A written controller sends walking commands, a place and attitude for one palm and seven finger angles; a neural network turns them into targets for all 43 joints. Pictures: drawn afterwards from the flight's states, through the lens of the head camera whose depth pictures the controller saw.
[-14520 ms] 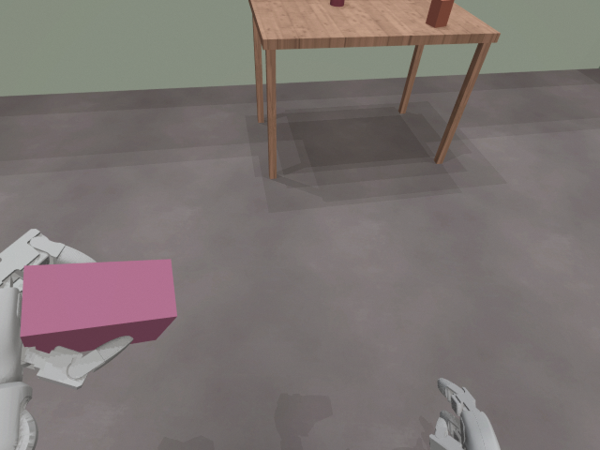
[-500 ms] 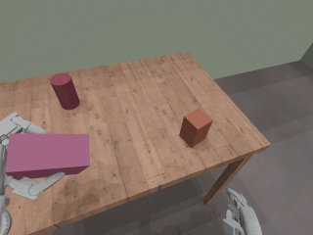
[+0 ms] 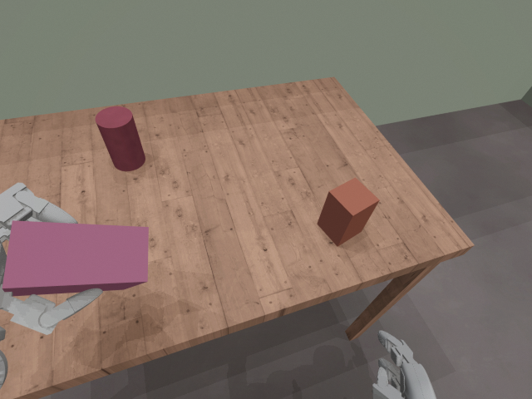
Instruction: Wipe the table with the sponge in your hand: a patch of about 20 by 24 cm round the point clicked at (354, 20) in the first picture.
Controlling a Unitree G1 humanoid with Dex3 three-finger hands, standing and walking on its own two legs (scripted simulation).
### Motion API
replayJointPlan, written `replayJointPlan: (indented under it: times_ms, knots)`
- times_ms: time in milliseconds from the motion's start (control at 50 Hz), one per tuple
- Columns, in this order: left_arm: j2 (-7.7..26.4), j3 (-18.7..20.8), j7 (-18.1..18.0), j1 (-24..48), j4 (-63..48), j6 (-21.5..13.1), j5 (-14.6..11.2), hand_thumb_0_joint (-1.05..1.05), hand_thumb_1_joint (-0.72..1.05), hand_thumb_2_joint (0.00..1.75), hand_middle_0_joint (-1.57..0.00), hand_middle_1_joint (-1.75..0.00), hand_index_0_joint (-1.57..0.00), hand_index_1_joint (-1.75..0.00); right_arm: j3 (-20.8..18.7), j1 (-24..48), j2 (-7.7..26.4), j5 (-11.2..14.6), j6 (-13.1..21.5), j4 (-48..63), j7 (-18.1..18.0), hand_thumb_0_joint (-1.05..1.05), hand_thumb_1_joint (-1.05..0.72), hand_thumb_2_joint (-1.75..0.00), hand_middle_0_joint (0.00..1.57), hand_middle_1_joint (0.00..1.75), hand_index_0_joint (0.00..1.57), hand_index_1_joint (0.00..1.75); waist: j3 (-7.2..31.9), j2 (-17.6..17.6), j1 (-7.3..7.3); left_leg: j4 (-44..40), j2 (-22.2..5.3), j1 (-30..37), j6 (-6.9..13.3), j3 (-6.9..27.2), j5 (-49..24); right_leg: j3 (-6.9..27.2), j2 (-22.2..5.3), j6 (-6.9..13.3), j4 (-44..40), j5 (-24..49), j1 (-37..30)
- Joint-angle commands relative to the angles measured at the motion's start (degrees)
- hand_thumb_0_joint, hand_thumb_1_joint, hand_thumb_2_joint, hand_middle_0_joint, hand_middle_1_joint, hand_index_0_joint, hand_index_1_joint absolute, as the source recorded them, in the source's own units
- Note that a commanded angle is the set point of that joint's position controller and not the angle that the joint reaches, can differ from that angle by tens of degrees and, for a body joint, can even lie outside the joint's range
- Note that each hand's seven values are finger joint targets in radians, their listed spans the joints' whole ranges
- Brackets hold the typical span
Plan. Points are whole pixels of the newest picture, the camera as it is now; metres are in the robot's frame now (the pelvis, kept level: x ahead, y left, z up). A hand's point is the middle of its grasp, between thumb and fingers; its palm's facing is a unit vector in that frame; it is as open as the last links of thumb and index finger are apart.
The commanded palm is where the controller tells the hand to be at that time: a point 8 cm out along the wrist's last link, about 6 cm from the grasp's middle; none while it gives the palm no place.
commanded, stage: come to a stop and stand still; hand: left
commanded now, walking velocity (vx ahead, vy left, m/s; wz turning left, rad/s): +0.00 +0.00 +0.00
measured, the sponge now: (98, 261) +0.23 +0.22 +0.13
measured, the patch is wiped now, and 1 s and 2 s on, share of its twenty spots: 0.00 0.00 0.00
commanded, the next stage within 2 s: look again from close up in 0.48 s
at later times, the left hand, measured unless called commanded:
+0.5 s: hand (54, 258) +0.22 +0.26 +0.15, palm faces +0.38 -0.86 -0.35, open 10.2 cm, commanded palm +0.16 +0.28 +0.18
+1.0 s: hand (62, 253) +0.22 +0.25 +0.16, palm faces +0.35 -0.85 -0.40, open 10.2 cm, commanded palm +0.16 +0.28 +0.18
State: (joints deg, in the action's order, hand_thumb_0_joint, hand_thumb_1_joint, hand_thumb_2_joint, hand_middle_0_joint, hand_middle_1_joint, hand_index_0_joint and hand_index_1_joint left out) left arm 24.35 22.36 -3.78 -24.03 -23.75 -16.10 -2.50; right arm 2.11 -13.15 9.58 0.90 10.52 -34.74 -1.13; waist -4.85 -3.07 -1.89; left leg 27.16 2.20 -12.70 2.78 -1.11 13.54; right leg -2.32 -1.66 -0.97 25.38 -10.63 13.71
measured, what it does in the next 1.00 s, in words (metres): stands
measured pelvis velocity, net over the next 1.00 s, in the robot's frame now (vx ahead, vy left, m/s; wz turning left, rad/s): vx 0.00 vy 0.00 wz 0.01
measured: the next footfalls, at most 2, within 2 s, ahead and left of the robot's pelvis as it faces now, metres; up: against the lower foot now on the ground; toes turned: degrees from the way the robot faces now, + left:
none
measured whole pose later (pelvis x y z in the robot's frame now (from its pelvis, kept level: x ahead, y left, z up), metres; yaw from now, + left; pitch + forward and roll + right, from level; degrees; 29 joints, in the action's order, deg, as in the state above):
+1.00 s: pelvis +0.00 +0.00 +0.00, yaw +1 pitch -1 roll -1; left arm 23.0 19.8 -4.6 -23.0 -26.7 -12.9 -1.6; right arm 2.4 -12.4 11.8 1.8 8.3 -31.9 -3.1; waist -3.9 -1.9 -1.6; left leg 27.1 1.4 -13.3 2.6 -0.2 13.4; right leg -2.6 -0.5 -1.4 23.0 -10.0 12.9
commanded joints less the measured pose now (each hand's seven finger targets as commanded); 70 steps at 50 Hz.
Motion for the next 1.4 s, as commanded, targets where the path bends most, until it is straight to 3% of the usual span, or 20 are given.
replayJointPlan:
  times_ms: [0,80,160,180,360,940,960,980,1000,1020,1040,1060,1100,1160,1200,1240,1260,1320,1360,1380]
  knots:
    - [6.33,3.72,-1.43,9.27,-16.37,-4.31,-1.10,0.00,0.10,1.30,-1.20,-1.60,-1.20,-1.60,-3.65,5.59,8.51,0.13,4.16,9.21,-0.34,0.00,-0.90,-0.90,0.20,0.30,0.20,0.30,11.78,10.39,0.24,-7.20,-6.10,-1.98,-2.31,5.78,-8.31,2.80,-1.58,1.74,-0.08,8.88,-10.29]
    - [3.53,0.62,-1.68,7.65,-17.03,-3.48,-0.55,0.00,0.10,1.30,-1.20,-1.60,-1.20,-1.60,-3.59,5.99,8.78,-0.11,4.27,8.54,0.55,0.00,-0.90,-0.90,0.20,0.30,0.20,0.30,12.70,8.33,0.27,-6.16,-5.80,-0.33,-2.99,5.39,-12.78,2.67,-1.24,1.68,-0.84,10.74,-10.06]
    - [7.49,5.63,-2.58,5.50,-15.48,-2.28,-0.46,0.00,0.10,1.30,-1.20,-1.60,-1.20,-1.60,-3.94,7.25,9.01,0.19,2.98,8.99,0.40,0.00,-0.90,-0.90,0.20,0.30,0.20,0.30,11.45,6.20,0.21,-6.77,-6.07,-1.60,-3.32,5.42,-10.58,3.59,-1.15,1.52,-1.54,10.25,-10.19]
    - [4.98,3.70,-2.21,4.75,-13.65,-2.28,-0.67,0.00,0.10,1.30,-1.20,-1.60,-1.20,-1.60,-3.68,6.36,8.55,-0.21,2.23,9.14,0.25,0.00,-0.90,-0.90,0.20,0.30,0.20,0.30,10.41,4.92,0.33,-6.96,-5.95,-3.06,-3.03,5.68,-9.24,2.91,-1.42,1.62,-2.51,9.82,-10.23]
    - [6.74,4.77,-2.26,6.05,-17.76,-1.90,-0.86,0.00,0.10,1.30,-1.20,-1.60,-1.20,-1.60,-3.60,7.88,8.70,0.20,1.61,10.94,-0.57,0.00,-0.90,-0.90,0.20,0.30,0.20,0.30,10.72,9.02,0.51,-8.40,-5.99,-3.12,-2.49,5.25,-4.52,3.16,-0.97,1.40,-3.09,8.47,-10.97]
    - [5.40,3.73,-2.52,3.95,-16.64,-0.83,-0.34,0.00,0.10,1.30,-1.20,-1.60,-1.20,-1.60,-4.32,6.32,9.48,-0.23,1.29,10.12,-1.33,0.00,-0.90,-0.90,0.20,0.30,0.20,0.30,10.33,6.99,0.89,-8.36,-6.00,-3.50,-2.29,5.80,-2.53,3.80,-1.50,1.72,-4.46,6.60,-10.08]
    - [50.91,20.95,-3.17,56.55,-37.07,-8.37,0.30,0.00,0.10,1.30,-1.20,-1.60,-1.20,-1.60,4.08,-3.89,14.15,4.98,-1.17,16.35,-5.56,0.00,-0.90,-0.90,0.20,0.30,0.20,0.30,18.60,18.70,5.92,-7.73,-7.60,-12.87,0.74,9.74,9.52,2.50,2.26,-1.87,6.89,-6.15,-15.85]
    - [24.96,17.12,-0.83,35.82,-7.27,3.49,5.97,0.00,0.10,1.30,-1.20,-1.60,-1.20,-1.60,-5.38,5.68,10.36,-3.52,-0.85,8.12,-3.94,0.00,-0.90,-0.90,0.20,0.30,0.20,0.30,21.30,18.87,-3.71,-4.59,-3.73,4.71,-5.14,4.13,-6.84,-0.59,2.71,3.86,5.74,-0.12,-4.78]
    - [19.11,8.64,-0.62,25.79,-4.54,5.58,3.59,0.00,0.10,1.30,-1.20,-1.60,-1.20,-1.60,-4.01,6.83,12.10,-3.26,0.10,10.10,-0.55,0.00,-0.90,-0.90,0.20,0.30,0.20,0.30,14.54,13.00,-0.98,-4.64,-2.36,1.33,-6.26,5.76,-16.04,-3.20,3.04,4.01,3.21,1.84,-2.25]
    - [17.59,10.43,0.20,20.26,-3.65,7.82,3.35,0.00,0.10,1.30,-1.20,-1.60,-1.20,-1.60,-4.85,6.31,13.79,-2.26,-0.76,8.40,0.26,0.00,-0.90,-0.90,0.20,0.30,0.20,0.30,18.74,13.41,-2.21,-2.68,-4.18,6.85,-6.30,4.54,-20.68,-2.69,3.73,3.70,4.00,4.64,-0.81]
    - [10.98,5.22,2.62,20.09,-5.79,10.98,-0.02,0.00,0.10,1.30,-1.20,-1.60,-1.20,-1.60,-3.86,8.79,12.60,-1.52,-0.87,9.96,0.03,0.00,-0.90,-0.90,0.20,0.30,0.20,0.30,18.53,17.15,-2.93,-1.94,-3.07,8.15,-5.70,3.50,-19.89,-2.02,2.83,3.49,2.77,5.13,-0.69]
    - [9.16,4.63,4.35,16.86,-3.22,15.47,-2.73,0.00,0.10,1.30,-1.20,-1.60,-1.20,-1.60,-2.99,10.98,12.32,0.32,-1.00,9.80,0.36,0.00,-0.90,-0.90,0.20,0.30,0.20,0.30,16.87,15.11,-3.06,-2.58,-3.47,7.61,-5.24,3.40,-13.72,-2.45,3.41,3.75,2.98,3.29,-0.40]
    - [9.89,2.29,6.71,10.53,-5.14,20.48,-3.46,0.00,0.10,1.30,-1.20,-1.60,-1.20,-1.60,-3.00,10.41,13.60,0.85,-1.73,9.90,-0.02,0.00,-0.90,-0.90,0.20,0.30,0.20,0.30,11.14,9.68,-3.10,-2.72,-3.28,3.02,-4.06,2.90,-12.30,-3.91,2.45,3.12,2.07,6.59,-1.41]
    - [11.99,0.35,7.81,6.04,-11.33,23.74,2.94,0.00,0.10,1.30,-1.20,-1.60,-1.20,-1.60,-1.62,14.73,12.51,2.13,-3.65,13.27,0.96,0.00,-0.90,-0.90,0.20,0.30,0.20,0.30,8.51,4.61,-2.71,-2.64,-3.00,-0.09,-2.13,2.15,-5.87,-2.88,3.40,2.68,2.63,2.18,0.24]
    - [14.82,3.41,6.24,4.31,-14.32,20.10,5.55,0.00,0.10,1.30,-1.20,-1.60,-1.20,-1.60,-2.40,12.56,12.45,0.17,-4.37,13.57,0.31,0.00,-0.90,-0.90,0.20,0.30,0.20,0.30,8.05,0.61,-2.29,-2.02,-3.10,-1.26,-1.94,2.80,-6.17,-3.26,3.42,2.48,3.01,1.36,1.29]
    - [18.69,9.10,3.85,6.70,-19.27,14.30,4.91,0.00,0.10,1.30,-1.20,-1.60,-1.20,-1.60,-3.20,11.92,12.37,-1.00,-4.31,13.69,-0.39,0.00,-0.90,-0.90,0.20,0.30,0.20,0.30,13.24,-1.23,-1.81,0.58,-2.73,-0.45,-1.55,2.82,-6.75,-2.71,3.66,1.75,4.14,0.37,2.22]
    - [23.51,13.90,1.81,9.71,-23.59,12.11,4.38,0.00,0.10,1.30,-1.20,-1.60,-1.20,-1.60,-3.05,13.63,12.60,-0.31,-4.12,13.97,-0.70,0.00,-0.90,-0.90,0.20,0.30,0.20,0.30,15.84,1.66,-2.25,1.09,-2.74,-0.07,-1.60,2.35,-2.83,-1.40,4.15,1.63,4.29,-3.26,3.04]
    - [18.43,11.50,-3.35,8.84,-20.86,5.38,5.81,0.00,0.10,1.30,-1.20,-1.60,-1.20,-1.60,-3.62,9.61,10.49,-1.71,-3.04,10.41,-1.17,0.00,-0.90,-0.90,0.20,0.30,0.20,0.30,15.26,9.63,-1.92,3.57,-2.20,-0.45,-2.57,2.10,-6.34,-1.72,3.64,2.13,5.14,-1.87,4.51]
    - [23.18,14.32,-5.99,11.66,-19.57,5.69,8.58,0.00,0.10,1.30,-1.20,-1.60,-1.20,-1.60,-3.98,9.22,11.20,-1.52,-3.23,9.17,-1.05,0.00,-0.90,-0.90,0.20,0.30,0.20,0.30,15.73,15.61,-1.32,5.22,-1.98,-0.63,-2.27,1.53,-5.23,-0.25,3.22,2.60,5.26,-2.78,6.29]
    - [19.65,10.63,-6.19,11.68,-16.77,6.56,9.51,0.00,0.10,1.30,-1.20,-1.60,-1.20,-1.60,-3.98,8.53,10.47,-1.94,-3.44,8.92,-1.11,0.00,-0.90,-0.90,0.20,0.30,0.20,0.30,15.66,17.35,-1.04,5.80,-1.48,-1.71,-2.19,1.25,-6.57,-0.52,2.36,2.77,5.09,-1.58,5.32]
